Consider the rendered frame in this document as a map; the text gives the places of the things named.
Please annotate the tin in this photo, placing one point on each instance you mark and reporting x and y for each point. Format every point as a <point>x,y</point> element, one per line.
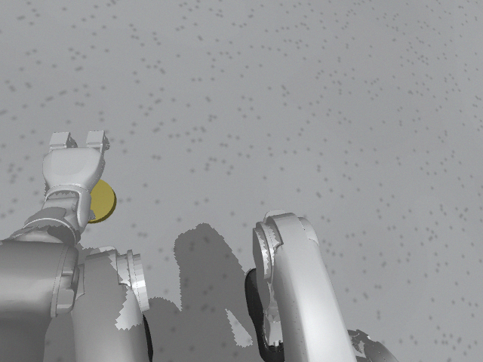
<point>103,201</point>

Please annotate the left robot arm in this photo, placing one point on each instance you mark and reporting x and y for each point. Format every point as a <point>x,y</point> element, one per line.
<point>39,274</point>

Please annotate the right robot hand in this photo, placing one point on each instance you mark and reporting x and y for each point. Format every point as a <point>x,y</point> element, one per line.
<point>374,351</point>

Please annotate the right robot foot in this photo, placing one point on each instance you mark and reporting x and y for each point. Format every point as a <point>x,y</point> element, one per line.
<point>269,353</point>

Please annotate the left robot hand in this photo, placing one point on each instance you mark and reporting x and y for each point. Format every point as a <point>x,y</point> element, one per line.
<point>68,164</point>

